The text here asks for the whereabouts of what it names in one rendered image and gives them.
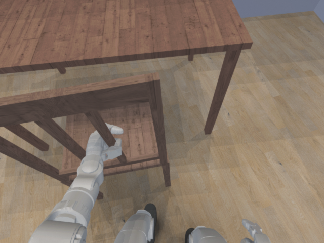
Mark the robot right foot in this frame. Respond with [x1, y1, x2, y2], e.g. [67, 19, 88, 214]
[185, 228, 195, 243]

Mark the robot right hand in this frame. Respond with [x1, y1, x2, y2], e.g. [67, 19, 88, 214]
[240, 219, 271, 243]

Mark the left robot upper arm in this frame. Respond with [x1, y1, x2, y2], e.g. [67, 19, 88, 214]
[31, 220, 87, 243]

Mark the chair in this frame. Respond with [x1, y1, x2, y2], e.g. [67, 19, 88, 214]
[0, 72, 171, 200]

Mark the left robot forearm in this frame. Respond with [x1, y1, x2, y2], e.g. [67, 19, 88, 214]
[28, 154, 104, 243]

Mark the robot left hand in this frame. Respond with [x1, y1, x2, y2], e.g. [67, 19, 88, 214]
[86, 123, 124, 161]

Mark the robot left foot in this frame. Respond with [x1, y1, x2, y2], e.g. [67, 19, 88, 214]
[144, 203, 157, 243]

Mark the table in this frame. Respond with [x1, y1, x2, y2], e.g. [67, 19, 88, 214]
[0, 0, 253, 151]

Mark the robot foot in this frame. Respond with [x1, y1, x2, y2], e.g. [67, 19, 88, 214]
[185, 228, 195, 243]
[144, 203, 157, 243]

